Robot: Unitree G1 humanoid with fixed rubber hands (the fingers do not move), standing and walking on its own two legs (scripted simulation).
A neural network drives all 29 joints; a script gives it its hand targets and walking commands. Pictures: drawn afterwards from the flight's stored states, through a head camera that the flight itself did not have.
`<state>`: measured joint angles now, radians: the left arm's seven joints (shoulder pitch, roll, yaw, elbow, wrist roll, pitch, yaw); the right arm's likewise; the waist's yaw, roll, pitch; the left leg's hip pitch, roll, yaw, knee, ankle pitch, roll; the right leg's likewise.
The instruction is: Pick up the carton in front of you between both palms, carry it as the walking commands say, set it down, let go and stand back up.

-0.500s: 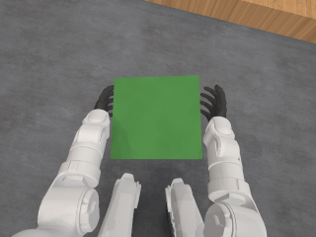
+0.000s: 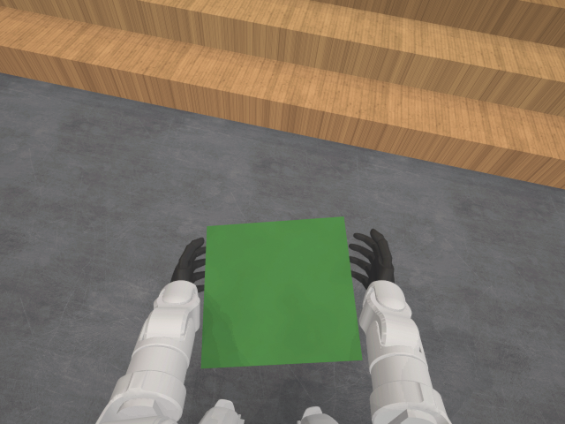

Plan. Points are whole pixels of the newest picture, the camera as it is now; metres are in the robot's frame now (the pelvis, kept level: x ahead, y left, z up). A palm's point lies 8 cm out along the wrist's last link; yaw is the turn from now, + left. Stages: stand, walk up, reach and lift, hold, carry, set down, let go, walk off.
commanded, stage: reach and lift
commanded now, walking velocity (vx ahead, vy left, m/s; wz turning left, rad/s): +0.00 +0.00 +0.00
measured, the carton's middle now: (283, 301) +0.34 -0.01 -0.13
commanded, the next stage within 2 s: hold in 1.40 s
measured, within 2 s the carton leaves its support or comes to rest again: neither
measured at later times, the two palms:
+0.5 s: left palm (168, 265) +0.31 +0.14 +0.08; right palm (417, 263) +0.32 -0.15 +0.09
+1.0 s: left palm (166, 263) +0.31 +0.14 +0.09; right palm (423, 260) +0.32 -0.15 +0.11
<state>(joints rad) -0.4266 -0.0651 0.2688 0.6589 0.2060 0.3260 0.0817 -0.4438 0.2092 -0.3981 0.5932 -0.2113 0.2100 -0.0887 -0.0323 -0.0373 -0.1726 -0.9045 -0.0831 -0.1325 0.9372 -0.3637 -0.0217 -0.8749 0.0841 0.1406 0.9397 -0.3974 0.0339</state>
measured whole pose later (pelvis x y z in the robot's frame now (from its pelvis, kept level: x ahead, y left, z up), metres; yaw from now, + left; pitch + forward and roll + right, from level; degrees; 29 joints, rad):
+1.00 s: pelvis +0.02 +0.00 +0.06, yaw -1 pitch -5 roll +0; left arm -0.29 -0.16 0.26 0.39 0.31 0.69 0.03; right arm -0.34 0.17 -0.30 0.43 -0.32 0.60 0.00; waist 0.00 -0.02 -0.02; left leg -0.13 -0.04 -0.13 0.41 -0.20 -0.01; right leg -0.11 0.05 0.16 0.42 -0.23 0.01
